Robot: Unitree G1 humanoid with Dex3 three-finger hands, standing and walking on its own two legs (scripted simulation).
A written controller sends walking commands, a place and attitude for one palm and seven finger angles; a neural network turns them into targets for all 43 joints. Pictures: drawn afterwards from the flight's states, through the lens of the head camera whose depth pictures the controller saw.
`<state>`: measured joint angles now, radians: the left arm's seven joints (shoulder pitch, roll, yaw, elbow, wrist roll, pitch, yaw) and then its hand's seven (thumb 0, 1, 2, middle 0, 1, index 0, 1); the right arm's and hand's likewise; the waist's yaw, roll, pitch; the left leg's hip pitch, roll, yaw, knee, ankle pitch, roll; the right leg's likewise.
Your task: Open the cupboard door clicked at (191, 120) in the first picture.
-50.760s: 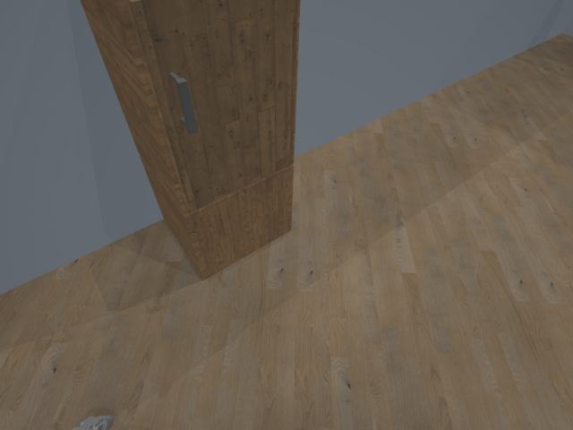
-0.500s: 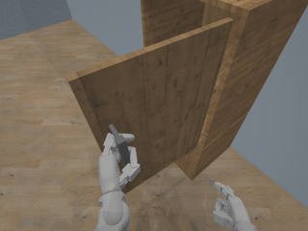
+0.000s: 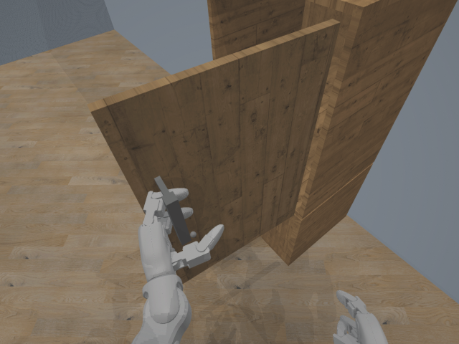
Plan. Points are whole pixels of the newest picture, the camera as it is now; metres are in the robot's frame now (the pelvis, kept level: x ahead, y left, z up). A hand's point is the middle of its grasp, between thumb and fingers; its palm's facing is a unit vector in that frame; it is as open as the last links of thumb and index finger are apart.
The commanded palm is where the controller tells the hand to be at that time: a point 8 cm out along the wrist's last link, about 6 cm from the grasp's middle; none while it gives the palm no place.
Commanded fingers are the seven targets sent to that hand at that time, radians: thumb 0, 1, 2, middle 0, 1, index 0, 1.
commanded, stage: open thumb and fingers to let go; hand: left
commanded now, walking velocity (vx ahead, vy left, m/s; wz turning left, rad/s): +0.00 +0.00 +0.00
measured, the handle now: (172, 211) +0.32 +0.12 +0.07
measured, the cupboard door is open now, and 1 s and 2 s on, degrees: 84 87 86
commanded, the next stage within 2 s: slide the hand sideways off the handle in 0.44 s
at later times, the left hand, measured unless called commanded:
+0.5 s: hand (190, 229) +0.28 +0.08 +0.08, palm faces +0.30 -0.95 -0.02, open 15.2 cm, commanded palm +0.24 +0.11 +0.07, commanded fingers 0.00 -0.50 0.30 -0.15 -0.30 -0.15 -0.30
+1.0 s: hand (188, 254) +0.24 +0.08 +0.08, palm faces -0.13 -0.99 -0.02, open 16.3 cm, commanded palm +0.21 +0.14 +0.07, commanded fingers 0.00 -0.50 0.30 -0.15 -0.30 -0.15 -0.30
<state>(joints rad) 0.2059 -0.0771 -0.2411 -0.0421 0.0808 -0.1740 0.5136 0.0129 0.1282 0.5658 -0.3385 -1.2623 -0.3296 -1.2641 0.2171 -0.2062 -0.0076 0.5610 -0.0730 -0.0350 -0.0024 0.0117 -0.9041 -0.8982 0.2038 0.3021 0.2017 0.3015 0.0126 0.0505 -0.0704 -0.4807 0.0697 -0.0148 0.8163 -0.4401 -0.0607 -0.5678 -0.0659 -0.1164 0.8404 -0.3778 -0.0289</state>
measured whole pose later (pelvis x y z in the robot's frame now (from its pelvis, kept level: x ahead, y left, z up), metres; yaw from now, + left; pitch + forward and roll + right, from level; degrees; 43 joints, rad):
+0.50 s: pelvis -0.01 +0.03 +0.00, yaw +0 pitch +5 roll +0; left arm 0.08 -0.08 -0.29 0.06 0.09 -0.14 0.56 -0.01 -0.50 0.30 -0.30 -0.64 -0.28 -0.66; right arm 0.17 -0.18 0.02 0.56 -0.07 -0.02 0.01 0.01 -0.90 -0.90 0.20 0.30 0.20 0.30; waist 0.02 0.03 -0.06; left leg -0.50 0.05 0.00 0.85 -0.44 -0.04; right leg -0.58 -0.08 -0.09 0.83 -0.35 0.00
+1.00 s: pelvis -0.02 +0.03 -0.01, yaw -1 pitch +6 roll +1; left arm 0.19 0.04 -0.24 -0.09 -0.01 -0.16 0.06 -0.01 -0.51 0.30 -0.17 -0.32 -0.15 -0.34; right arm 0.25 -0.21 0.05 0.49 -0.02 -0.12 -0.01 0.01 -0.90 -0.90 0.21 0.30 0.20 0.30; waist 0.02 0.03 -0.05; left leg -0.52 0.03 0.03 0.87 -0.45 -0.02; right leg -0.61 -0.10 -0.07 0.86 -0.35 0.02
